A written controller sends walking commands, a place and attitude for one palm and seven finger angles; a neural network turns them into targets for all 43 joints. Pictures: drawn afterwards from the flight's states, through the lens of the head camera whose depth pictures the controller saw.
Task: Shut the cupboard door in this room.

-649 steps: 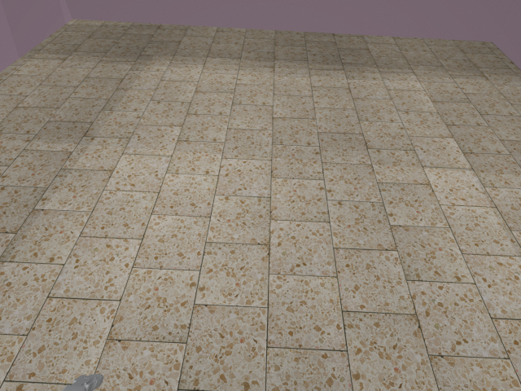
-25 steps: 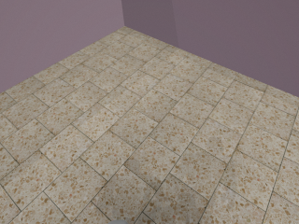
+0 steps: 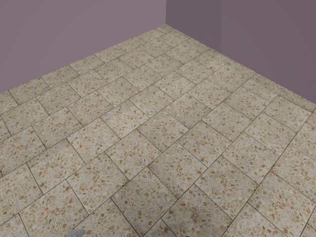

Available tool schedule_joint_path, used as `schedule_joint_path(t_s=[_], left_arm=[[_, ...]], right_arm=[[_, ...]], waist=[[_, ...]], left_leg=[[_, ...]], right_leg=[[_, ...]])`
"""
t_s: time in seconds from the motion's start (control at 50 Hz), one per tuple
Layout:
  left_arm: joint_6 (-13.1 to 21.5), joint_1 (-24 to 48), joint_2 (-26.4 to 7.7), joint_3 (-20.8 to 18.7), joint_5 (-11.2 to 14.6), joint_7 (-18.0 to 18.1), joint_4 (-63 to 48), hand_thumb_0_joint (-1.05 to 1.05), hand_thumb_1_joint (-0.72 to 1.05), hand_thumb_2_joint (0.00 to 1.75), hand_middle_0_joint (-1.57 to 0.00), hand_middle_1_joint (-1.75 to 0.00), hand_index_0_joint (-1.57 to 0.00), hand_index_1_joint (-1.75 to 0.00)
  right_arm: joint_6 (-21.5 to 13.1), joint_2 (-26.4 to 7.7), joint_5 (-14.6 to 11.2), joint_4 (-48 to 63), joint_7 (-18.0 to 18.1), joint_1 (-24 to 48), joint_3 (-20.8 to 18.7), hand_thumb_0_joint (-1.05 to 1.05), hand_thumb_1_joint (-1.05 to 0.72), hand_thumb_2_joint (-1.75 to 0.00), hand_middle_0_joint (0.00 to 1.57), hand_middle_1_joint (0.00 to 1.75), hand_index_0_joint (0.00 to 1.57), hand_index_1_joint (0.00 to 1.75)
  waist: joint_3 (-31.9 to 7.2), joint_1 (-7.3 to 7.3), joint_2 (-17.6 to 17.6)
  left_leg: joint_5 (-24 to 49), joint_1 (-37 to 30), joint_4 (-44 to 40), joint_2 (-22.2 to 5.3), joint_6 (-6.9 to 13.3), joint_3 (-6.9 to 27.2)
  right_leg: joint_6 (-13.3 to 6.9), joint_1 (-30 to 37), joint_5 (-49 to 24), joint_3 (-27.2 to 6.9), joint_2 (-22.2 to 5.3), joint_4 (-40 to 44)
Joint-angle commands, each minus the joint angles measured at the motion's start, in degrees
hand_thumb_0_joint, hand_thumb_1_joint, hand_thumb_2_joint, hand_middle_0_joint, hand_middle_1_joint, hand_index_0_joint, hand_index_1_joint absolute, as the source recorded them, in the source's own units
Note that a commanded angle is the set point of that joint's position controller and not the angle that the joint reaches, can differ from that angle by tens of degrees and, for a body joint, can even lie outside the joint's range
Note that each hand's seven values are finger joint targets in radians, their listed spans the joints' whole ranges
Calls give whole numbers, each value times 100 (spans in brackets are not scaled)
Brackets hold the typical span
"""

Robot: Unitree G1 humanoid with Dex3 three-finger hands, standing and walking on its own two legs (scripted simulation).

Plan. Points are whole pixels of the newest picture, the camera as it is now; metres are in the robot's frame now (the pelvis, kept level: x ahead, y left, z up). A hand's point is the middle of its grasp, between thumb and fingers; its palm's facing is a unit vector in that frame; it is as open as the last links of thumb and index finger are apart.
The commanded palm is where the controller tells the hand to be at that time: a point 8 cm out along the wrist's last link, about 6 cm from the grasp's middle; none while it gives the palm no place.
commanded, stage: turn or walk to find it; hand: left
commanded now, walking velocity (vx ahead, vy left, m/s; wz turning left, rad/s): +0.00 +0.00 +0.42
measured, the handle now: out of the picture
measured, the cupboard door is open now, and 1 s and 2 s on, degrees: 84 84 84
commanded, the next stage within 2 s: none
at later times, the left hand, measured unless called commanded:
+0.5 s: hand out of the picture -0.05 +0.21 -0.18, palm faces +0.29 -0.93 -0.23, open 7.4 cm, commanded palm none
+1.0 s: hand out of the picture -0.02 +0.23 -0.15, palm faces +0.41 -0.88 -0.25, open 7.4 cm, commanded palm none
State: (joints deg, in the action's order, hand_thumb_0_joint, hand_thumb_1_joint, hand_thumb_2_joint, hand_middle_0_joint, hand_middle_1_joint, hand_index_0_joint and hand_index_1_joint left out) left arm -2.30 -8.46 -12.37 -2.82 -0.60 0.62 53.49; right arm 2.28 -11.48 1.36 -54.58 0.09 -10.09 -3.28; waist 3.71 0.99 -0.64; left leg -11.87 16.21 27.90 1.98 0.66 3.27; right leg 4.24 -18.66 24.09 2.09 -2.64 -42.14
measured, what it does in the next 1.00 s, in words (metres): steps on the spot, turning left: right foot, then left foot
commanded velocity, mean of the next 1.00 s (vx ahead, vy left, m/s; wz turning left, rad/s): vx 0.00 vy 0.00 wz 0.42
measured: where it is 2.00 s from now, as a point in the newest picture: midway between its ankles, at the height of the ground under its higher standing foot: outside the picture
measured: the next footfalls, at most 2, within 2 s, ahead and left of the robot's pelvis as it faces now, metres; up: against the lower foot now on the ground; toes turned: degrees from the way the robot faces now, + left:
right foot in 0.04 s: +0.03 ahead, -0.12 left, +0.00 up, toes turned -2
left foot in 0.52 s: -0.03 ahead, +0.13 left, +0.00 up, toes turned +20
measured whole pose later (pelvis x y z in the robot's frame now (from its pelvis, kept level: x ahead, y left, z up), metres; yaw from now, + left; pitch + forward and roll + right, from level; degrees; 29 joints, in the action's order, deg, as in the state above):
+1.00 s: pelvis -0.04 +0.00 +0.00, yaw +25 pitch +1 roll +0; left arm -2.0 -6.7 -11.9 -2.6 -0.5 0.8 52.5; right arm 2.4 -11.2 1.3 -55.5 0.2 -12.5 -3.5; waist 3.4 1.9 -1.0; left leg -12.3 16.5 28.1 3.2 1.2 4.2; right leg 4.0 -17.3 22.0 1.8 -2.1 -38.5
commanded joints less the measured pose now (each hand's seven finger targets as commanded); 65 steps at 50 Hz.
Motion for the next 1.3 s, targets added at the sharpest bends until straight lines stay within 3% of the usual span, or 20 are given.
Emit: schedule_joint_path(t_s=[0.0,0.02,0.04,0.06,0.12,0.22,0.36,0.42,0.46,0.5,0.52,0.56,0.64,0.84,0.96,0.98,1.02,1.04,1.1,1.28], left_arm=[[225,-891,-736,-163,-8,101,-205,0,90,90,-20,-30,-20,-30],[285,-979,-1197,-256,-98,147,-222,0,90,90,-20,-30,-20,-30],[257,-884,-1409,-247,-89,127,-322,0,90,90,-20,-30,-20,-30],[296,-715,-1251,-294,-47,152,-387,0,90,90,-20,-30,-20,-30],[295,-29,-791,-158,-39,143,-522,0,90,90,-20,-30,-20,-30],[334,-528,-780,-151,-56,148,-349,0,90,90,-20,-30,-20,-30],[273,-1014,-1090,-242,-122,130,-55,0,90,90,-20,-30,-20,-30],[231,-855,-1189,-289,-119,123,-23,0,90,90,-20,-30,-20,-30],[180,-730,-1130,-285,-42,101,-19,0,90,90,-20,-30,-20,-30],[111,-663,-532,-117,-5,48,-304,0,90,90,-20,-30,-20,-30],[18,-307,-561,-92,-48,108,-343,0,90,90,-20,-30,-20,-30],[0,-37,-660,-157,-13,72,-217,0,90,90,-20,-30,-20,-30],[30,-422,-637,-161,-34,10,-19,0,90,90,-20,-30,-20,-30],[44,108,-491,-116,-12,54,-384,0,90,90,-20,-30,-20,-30],[157,-471,-494,-124,38,91,-328,0,90,90,-20,-30,-20,-30],[210,-628,-644,-153,18,113,-292,0,90,90,-20,-30,-20,-30],[283,-778,-1367,-263,-94,158,-335,0,90,90,-20,-30,-20,-30],[304,-634,-1267,-304,-28,173,-396,0,90,90,-20,-30,-20,-30],[291,50,-752,-161,-17,160,-507,0,90,90,-20,-30,-20,-30],[308,-808,-942,-221,-99,143,-171,0,90,90,-20,-30,-20,-30]], right_arm=[[-90,-943,-66,407,9,17,-282,0,-90,-90,20,30,20,30],[-103,-567,-104,523,-27,-84,-221,0,-90,-90,20,30,20,30],[-76,-604,-52,620,-20,56,-240,0,-90,-90,20,30,20,30],[21,-743,0,557,-8,94,-293,0,-90,-90,20,30,20,30],[100,-638,2,191,-94,-246,-293,0,-90,-90,20,30,20,30],[118,-582,-11,110,-98,-181,-228,0,-90,-90,20,30,20,30],[27,-457,-81,220,-77,404,-80,0,-90,-90,20,30,20,30],[-46,-463,-108,211,-58,171,-57,0,-90,-90,20,30,20,30],[-120,-650,-83,115,-65,-216,-86,0,-90,-90,20,30,20,30],[-162,-1593,-44,132,-37,-570,-286,0,-90,-90,20,30,20,30],[-158,-1578,-35,-5,44,-769,-304,0,-90,-90,20,30,20,30],[-139,-1273,-15,74,116,-255,-214,0,-90,-90,20,30,20,30],[-219,-1111,-48,224,105,30,-150,0,-90,-90,20,30,20,30],[-152,-1116,8,234,75,-293,-256,0,-90,-90,20,30,20,30],[-106,-1084,-10,324,48,-144,-288,0,-90,-90,20,30,20,30],[-111,-948,-50,338,28,-168,-282,0,-90,-90,20,30,20,30],[-119,-495,-75,538,-15,-160,-218,0,-90,-90,20,30,20,30],[-14,-713,0,477,15,-129,-274,0,-90,-90,20,30,20,30],[86,-633,-6,141,-75,-387,-294,0,-90,-90,20,30,20,30],[79,-490,-41,184,-75,201,-149,0,-90,-90,20,30,20,30]], waist=[[-777,-320,-247],[-792,-336,1260],[-565,-390,1542],[-419,-347,1764],[1,60,736],[-145,-119,950],[-381,-430,1170],[-575,-296,1283],[-721,-30,847],[-750,150,-1646],[-761,337,-1491],[-228,150,-1170],[-479,-75,-659],[-463,112,-711],[-759,-190,-665],[-832,-260,-358],[-678,-350,1572],[-575,-341,1618],[-111,91,665],[-166,-302,1011]], left_leg=[[914,453,140,-843,360,1200],[-674,1516,1209,-79,-60,353],[-2130,1677,2376,187,-198,50],[-2107,1638,3195,-35,-177,338],[-1082,1589,4212,-249,-285,139],[-908,1592,3975,-347,-470,-100],[-1553,970,2079,-346,-428,-593],[-1231,355,979,-303,-338,-820],[84,-720,-417,-370,-237,-816],[2907,-1808,-866,-2447,734,1573],[3010,-1470,-904,-2502,932,1578],[2494,-853,-926,-2008,933,1183],[2508,-1071,-917,-1541,785,621],[1918,-957,-877,-1553,984,1413],[1847,-212,-341,-1154,705,1589],[1267,254,-29,-888,442,1429],[-2029,1720,2035,273,-205,41],[-2183,1653,2965,-8,-192,326],[-1188,1612,4134,-230,-286,165],[-1416,1283,2899,-383,-500,-373]], right_leg=[[-141,1572,-1321,-164,-273,2218],[-593,2159,-1465,-1517,-1626,2594],[-1159,1491,-1992,-1979,-2465,2664],[-1298,898,-1879,-2000,-2387,2769],[-1044,570,-1963,-706,-1601,2544],[-1055,1078,-2635,-234,-1572,2419],[-1251,1566,-3817,-35,-1784,1980],[-1121,1477,-3745,157,-1825,1613],[-652,893,-3087,564,-1579,915],[1,-1214,1185,780,-520,-1094],[-9,-1202,1279,209,-498,-1688],[-27,-1260,580,-92,-501,-2171],[65,-1115,-132,-51,-394,-2204],[62,-794,171,-108,-150,-865],[-86,773,-811,46,93,1366],[-138,1447,-1286,-107,-135,2101],[-1111,1900,-2238,-2051,-2398,2606],[-1369,1263,-2270,-2004,-2467,2672],[-1129,751,-2417,-755,-1629,2450],[-1229,1319,-3566,-155,-1702,2145]])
